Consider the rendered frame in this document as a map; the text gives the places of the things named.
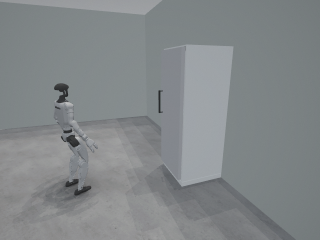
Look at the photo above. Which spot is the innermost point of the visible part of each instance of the robot left upper arm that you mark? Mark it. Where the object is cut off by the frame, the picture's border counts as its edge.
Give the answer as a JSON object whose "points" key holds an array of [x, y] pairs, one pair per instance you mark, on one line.
{"points": [[55, 114]]}

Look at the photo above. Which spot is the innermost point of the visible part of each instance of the fridge door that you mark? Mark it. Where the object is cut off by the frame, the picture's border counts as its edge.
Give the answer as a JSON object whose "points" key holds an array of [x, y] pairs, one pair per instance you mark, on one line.
{"points": [[172, 108]]}

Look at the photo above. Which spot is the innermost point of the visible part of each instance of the handle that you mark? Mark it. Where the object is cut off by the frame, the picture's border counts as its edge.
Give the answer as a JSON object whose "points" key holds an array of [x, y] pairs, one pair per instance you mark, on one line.
{"points": [[159, 101]]}

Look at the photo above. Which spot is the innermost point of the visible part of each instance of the robot left shin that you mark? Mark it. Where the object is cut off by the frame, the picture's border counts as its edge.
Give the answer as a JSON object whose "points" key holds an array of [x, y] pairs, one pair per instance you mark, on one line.
{"points": [[73, 166]]}

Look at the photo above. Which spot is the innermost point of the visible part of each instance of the humanoid robot head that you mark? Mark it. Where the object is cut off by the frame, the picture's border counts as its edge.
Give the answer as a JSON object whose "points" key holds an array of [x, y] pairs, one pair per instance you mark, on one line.
{"points": [[62, 88]]}

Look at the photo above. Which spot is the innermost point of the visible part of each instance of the robot right upper arm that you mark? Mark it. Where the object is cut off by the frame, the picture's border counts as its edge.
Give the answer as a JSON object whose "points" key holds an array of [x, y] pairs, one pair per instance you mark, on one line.
{"points": [[69, 107]]}

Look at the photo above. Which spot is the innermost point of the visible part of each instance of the robot right forearm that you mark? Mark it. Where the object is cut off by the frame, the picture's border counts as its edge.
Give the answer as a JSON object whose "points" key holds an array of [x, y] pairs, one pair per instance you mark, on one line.
{"points": [[77, 129]]}

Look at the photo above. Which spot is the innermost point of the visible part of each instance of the right robot hand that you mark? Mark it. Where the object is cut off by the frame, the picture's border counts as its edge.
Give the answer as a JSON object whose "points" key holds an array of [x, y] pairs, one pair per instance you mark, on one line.
{"points": [[89, 144]]}

